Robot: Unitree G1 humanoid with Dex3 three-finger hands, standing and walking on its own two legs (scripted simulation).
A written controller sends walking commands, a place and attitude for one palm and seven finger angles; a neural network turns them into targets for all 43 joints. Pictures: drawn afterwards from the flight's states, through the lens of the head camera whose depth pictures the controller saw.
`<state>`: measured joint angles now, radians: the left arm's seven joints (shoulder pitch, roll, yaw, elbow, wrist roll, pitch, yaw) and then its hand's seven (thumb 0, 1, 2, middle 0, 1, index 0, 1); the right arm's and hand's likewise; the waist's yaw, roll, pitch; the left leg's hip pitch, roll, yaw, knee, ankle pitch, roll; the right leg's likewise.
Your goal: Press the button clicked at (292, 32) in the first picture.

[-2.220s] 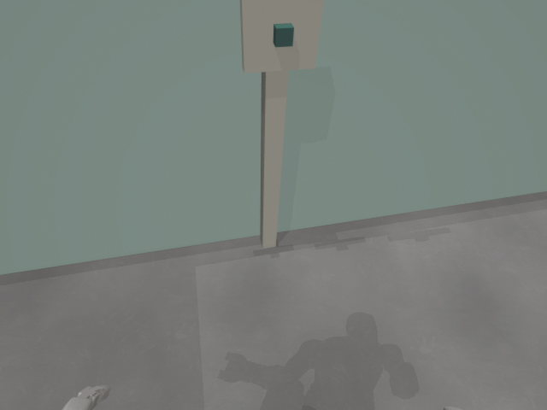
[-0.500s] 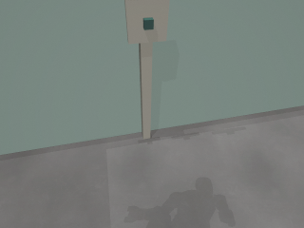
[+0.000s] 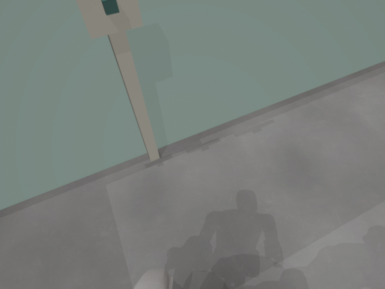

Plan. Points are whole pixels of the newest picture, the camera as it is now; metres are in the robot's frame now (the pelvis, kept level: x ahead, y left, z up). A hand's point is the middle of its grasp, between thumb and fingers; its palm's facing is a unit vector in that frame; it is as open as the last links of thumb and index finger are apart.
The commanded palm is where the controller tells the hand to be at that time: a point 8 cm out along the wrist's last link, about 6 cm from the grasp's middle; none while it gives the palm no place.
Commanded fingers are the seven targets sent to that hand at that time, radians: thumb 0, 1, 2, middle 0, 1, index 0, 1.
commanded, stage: walk to a spot facing it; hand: left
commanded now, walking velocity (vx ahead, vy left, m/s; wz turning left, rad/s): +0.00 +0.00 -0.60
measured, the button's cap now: (109, 4) +0.84 +0.33 +0.16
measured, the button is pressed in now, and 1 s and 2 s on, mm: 0 0 0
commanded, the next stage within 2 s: turn to face it in 1.92 s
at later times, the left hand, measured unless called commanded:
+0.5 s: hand out of the picture +0.10 +0.27 -0.17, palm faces -0.21 -0.95 -0.21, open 7.4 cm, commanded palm none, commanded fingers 0.00 0.90 0.90 -0.20 -0.30 -0.20 -0.30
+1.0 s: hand (162, 256) +0.20 +0.11 -0.15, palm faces -0.58 -0.78 -0.22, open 7.4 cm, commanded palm none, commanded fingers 0.00 0.90 0.90 -0.20 -0.30 -0.20 -0.30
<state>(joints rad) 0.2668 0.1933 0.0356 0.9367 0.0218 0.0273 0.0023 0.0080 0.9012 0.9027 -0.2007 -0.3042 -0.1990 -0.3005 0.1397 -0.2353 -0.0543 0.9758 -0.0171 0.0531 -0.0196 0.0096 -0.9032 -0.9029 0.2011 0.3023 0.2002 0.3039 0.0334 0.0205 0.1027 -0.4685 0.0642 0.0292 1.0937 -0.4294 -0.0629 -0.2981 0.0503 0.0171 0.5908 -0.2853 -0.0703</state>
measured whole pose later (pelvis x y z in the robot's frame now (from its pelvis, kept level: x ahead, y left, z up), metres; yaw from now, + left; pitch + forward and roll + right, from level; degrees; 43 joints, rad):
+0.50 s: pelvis -0.02 +0.08 +0.01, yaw -16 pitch +1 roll -2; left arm 0.22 0.29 0.10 0.91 0.04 0.07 -0.02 0.01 0.90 0.90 -0.20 -0.30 -0.20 -0.30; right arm 0.18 -0.18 -0.02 0.89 -0.02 0.01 -0.04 0.01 -0.90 -0.90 0.20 0.30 0.20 0.30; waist 0.03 -0.07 0.04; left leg -0.22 0.03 0.07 0.49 -0.28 0.03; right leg -0.55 0.09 0.10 1.08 -0.38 0.06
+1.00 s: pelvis -0.01 +0.02 +0.00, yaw -36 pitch +0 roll -1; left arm 0.15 0.20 0.05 0.90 0.02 -0.01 -0.03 0.01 0.90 0.90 -0.20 -0.30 -0.20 -0.30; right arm 0.38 -0.26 -0.06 1.03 -0.03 0.04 0.00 0.01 -0.90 -0.90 0.20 0.30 0.20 0.30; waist -0.04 0.05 0.02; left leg -0.36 0.17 0.14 1.02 -0.48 -0.05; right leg -0.21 0.00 -0.09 0.57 -0.36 -0.03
